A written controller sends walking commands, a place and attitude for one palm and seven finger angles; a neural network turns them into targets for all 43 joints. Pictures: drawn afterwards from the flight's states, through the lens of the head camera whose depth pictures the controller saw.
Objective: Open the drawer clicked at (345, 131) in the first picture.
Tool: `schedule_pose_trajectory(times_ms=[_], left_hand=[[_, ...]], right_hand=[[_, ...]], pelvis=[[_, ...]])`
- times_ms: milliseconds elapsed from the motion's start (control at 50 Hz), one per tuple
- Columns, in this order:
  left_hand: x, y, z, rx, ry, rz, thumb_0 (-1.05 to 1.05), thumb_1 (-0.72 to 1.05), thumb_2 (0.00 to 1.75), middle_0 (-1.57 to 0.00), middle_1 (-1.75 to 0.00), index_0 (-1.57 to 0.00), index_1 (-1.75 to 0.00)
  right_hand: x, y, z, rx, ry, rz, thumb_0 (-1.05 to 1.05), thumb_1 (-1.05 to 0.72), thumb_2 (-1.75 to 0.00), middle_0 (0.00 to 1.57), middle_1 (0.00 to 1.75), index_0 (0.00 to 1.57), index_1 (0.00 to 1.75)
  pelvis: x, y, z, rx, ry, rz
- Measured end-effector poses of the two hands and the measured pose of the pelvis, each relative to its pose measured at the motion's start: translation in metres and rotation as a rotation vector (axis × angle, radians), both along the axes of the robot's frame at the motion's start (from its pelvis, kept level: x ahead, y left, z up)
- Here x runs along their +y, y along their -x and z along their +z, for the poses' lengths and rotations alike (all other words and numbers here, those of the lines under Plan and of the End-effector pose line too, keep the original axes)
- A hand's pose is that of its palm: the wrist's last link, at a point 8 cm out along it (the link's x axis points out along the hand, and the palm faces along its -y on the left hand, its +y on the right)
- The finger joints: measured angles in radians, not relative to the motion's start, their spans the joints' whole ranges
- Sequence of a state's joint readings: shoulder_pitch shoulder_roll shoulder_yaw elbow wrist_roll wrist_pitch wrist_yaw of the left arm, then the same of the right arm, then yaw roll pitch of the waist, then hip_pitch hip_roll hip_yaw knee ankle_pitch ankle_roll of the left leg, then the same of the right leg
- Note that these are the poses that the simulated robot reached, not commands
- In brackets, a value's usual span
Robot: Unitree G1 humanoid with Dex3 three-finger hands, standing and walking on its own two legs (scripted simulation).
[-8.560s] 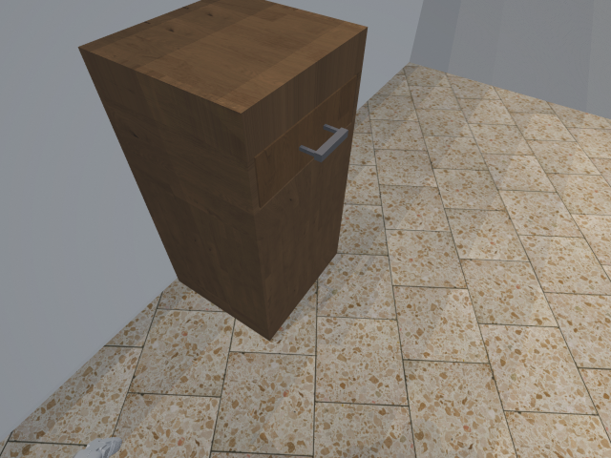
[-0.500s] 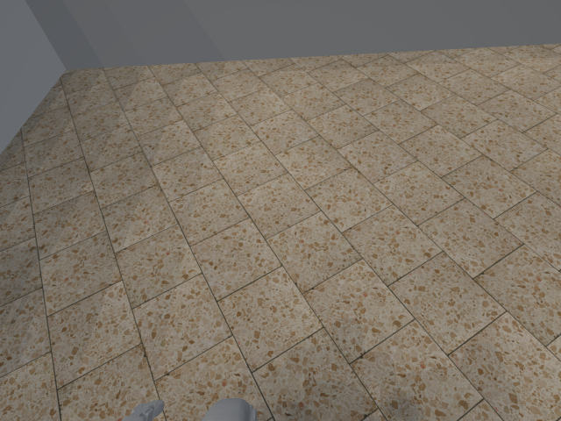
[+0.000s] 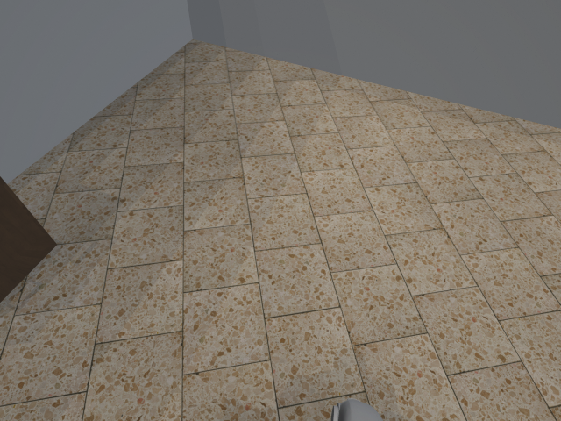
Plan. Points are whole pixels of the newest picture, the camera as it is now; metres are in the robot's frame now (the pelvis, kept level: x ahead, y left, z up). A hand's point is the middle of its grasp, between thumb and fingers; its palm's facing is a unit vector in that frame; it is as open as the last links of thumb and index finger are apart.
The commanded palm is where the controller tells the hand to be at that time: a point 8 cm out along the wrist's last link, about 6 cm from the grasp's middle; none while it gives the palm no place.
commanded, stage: walk to a spot facing it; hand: left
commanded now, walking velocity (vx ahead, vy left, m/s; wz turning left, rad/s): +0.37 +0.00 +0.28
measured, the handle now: out of the picture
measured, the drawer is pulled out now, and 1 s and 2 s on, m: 0.00 0.00 0.00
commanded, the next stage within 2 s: turn to face it in 1.14 s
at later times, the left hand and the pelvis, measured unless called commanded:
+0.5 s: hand (200, 392) +0.19 +0.14 -0.17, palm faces +0.24 -0.94 -0.23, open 7.2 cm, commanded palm none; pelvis +0.20 -0.05 +0.00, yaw +12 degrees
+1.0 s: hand (162, 313) +0.32 +0.25 -0.18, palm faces +0.37 -0.92 -0.15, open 7.4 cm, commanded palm none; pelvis +0.36 +0.07 +0.00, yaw +18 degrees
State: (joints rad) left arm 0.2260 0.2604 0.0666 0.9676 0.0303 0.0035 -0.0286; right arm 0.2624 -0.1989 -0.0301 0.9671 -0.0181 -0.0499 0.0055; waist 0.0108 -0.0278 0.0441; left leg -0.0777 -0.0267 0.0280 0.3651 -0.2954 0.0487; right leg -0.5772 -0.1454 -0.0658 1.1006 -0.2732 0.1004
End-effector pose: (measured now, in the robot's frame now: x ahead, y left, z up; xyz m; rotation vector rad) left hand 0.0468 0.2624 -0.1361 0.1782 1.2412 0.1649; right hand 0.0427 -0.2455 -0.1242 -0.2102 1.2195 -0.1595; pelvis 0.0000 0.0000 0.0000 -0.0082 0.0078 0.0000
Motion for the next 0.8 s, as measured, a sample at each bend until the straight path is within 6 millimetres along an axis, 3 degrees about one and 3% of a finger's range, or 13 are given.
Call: schedule_pose_trajectory(times_ms=[100, 200, 260, 320, 400, 520, 600, 700, 760, 800], left_hand=[[-0.024, -0.076, 0.004, -0.092, 0.018, -0.024, 0.01, 0.91, 0.90, -0.19, -0.29, -0.19, -0.30], [-0.055, -0.157, 0.002, -0.180, 0.014, -0.061, 0.01, 0.91, 0.90, -0.19, -0.30, -0.20, -0.30], [-0.068, -0.185, -0.002, -0.248, -0.003, -0.036, 0.01, 0.91, 0.90, -0.20, -0.30, -0.20, -0.30], [-0.075, -0.182, 0.001, -0.229, -0.005, 0.026, 0.00, 0.91, 0.90, -0.20, -0.30, -0.20, -0.30], [-0.078, -0.157, 0.003, -0.124, -0.015, 0.124, 0.00, 0.93, 0.90, -0.20, -0.30, -0.20, -0.30], [-0.074, -0.117, 0.000, 0.033, -0.002, 0.238, 0.00, 0.94, 0.90, -0.20, -0.30, -0.20, -0.30], [-0.077, -0.097, -0.007, 0.119, 0.042, 0.317, 0.00, 0.93, 0.90, -0.19, -0.30, -0.20, -0.30], [-0.077, -0.081, -0.021, 0.224, 0.115, 0.416, 0.01, 0.92, 0.90, -0.19, -0.30, -0.20, -0.30], [-0.069, -0.081, -0.034, 0.289, 0.159, 0.449, 0.01, 0.92, 0.90, -0.20, -0.30, -0.20, -0.30], [-0.057, -0.094, -0.035, 0.306, 0.168, 0.446, 0.01, 0.91, 0.90, -0.20, -0.30, -0.20, -0.30]], right_hand=[[0.003, -0.001, -0.015, 0.100, -0.046, -0.036, 0.01, -0.90, -0.90, 0.20, 0.30, 0.20, 0.30], [-0.011, -0.010, -0.039, 0.211, -0.081, -0.072, 0.01, -0.90, -0.90, 0.20, 0.30, 0.20, 0.30], [-0.026, -0.030, -0.055, 0.268, -0.090, -0.055, 0.01, -0.90, -0.90, 0.20, 0.30, 0.20, 0.30], [-0.039, -0.072, -0.052, 0.250, -0.081, -0.008, 0.01, -0.90, -0.90, 0.20, 0.30, 0.20, 0.30], [-0.046, -0.148, -0.038, 0.145, -0.066, 0.048, 0.01, -0.91, -0.90, 0.20, 0.30, 0.19, 0.30], [-0.031, -0.254, -0.015, 0.011, -0.057, 0.145, 0.01, -0.91, -0.90, 0.19, 0.30, 0.19, 0.30], [-0.002, -0.318, -0.006, -0.035, -0.058, 0.237, 0.01, -0.91, -0.90, 0.19, 0.30, 0.19, 0.30], [0.054, -0.395, -0.003, -0.090, -0.054, 0.362, 0.01, -0.91, -0.90, 0.19, 0.30, 0.19, 0.30], [0.088, -0.433, -0.008, -0.156, -0.049, 0.404, 0.01, -0.91, -0.90, 0.20, 0.30, 0.19, 0.30], [0.104, -0.443, -0.008, -0.176, -0.051, 0.401, 0.01, -0.91, -0.90, 0.20, 0.30, 0.19, 0.30]], pelvis=[[-0.010, -0.041, -0.004, -0.006, -0.016, 0.031], [-0.030, -0.092, -0.019, -0.016, -0.027, 0.058], [-0.044, -0.120, -0.031, -0.035, -0.026, 0.098], [-0.050, -0.140, -0.026, -0.053, -0.020, 0.130], [-0.052, -0.167, -0.012, -0.048, -0.016, 0.160], [-0.046, -0.208, -0.002, -0.034, 0.000, 0.210], [-0.032, -0.235, -0.002, -0.034, 0.015, 0.249], [0.000, -0.269, -0.010, -0.037, 0.030, 0.291], [0.025, -0.289, -0.022, -0.041, 0.023, 0.308], [0.037, -0.298, -0.022, -0.050, 0.015, 0.309]])
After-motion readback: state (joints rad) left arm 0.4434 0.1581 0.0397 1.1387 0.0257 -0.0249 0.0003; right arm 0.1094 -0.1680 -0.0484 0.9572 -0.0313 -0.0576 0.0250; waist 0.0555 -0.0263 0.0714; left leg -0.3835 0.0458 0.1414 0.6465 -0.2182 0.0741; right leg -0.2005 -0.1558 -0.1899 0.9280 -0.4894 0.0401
